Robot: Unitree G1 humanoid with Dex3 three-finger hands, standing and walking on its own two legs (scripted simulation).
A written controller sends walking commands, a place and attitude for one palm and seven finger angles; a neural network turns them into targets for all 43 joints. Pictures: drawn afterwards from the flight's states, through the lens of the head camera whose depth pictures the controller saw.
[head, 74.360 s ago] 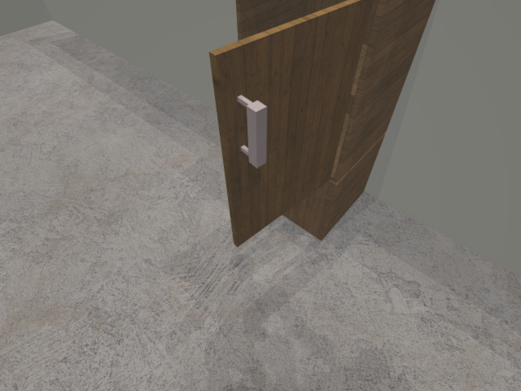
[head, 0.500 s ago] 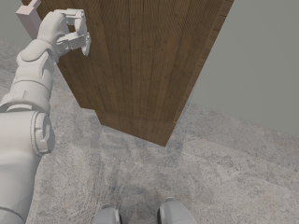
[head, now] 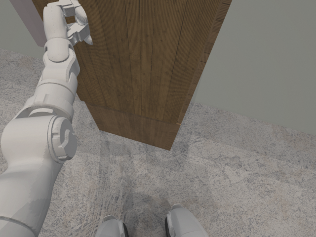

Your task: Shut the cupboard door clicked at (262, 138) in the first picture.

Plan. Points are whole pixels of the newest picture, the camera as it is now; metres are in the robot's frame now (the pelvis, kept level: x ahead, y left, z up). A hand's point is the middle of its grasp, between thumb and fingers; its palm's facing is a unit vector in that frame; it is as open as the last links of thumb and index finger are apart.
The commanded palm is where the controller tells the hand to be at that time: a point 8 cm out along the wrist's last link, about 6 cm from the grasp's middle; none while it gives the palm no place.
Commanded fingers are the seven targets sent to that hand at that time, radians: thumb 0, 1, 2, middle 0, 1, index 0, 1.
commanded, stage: pull the fist back off the door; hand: left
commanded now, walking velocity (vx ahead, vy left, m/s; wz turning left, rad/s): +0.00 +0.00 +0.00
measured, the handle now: (36, 12) +0.64 +0.18 +0.15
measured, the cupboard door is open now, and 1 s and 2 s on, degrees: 2 2 2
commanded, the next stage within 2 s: draw the hand back to the body in 0.56 s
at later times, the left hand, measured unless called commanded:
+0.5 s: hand (87, 61) +0.48 +0.07 +0.14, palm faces +0.03 -1.00 +0.02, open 3.1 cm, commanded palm +0.46 +0.12 +0.15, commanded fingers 0.00 0.90 0.90 -1.30 -1.50 -1.30 -1.50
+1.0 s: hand (52, 84) +0.41 +0.12 +0.16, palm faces +0.05 -1.00 -0.01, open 3.1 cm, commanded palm +0.37 +0.17 +0.18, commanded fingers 0.00 0.90 0.90 -1.30 -1.50 -1.30 -1.50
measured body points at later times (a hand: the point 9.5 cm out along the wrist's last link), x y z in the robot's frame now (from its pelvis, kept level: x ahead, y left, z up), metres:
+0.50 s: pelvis +0.03 -0.01 +0.03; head +0.08 -0.02 +0.48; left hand +0.47 +0.12 +0.14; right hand +0.10 -0.28 -0.08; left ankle +0.03 +0.13 -0.68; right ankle +0.02 -0.13 -0.68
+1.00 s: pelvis +0.03 -0.02 +0.04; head +0.03 -0.03 +0.49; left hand +0.40 +0.18 +0.17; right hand +0.09 -0.27 -0.08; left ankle +0.03 +0.13 -0.68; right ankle +0.02 -0.13 -0.68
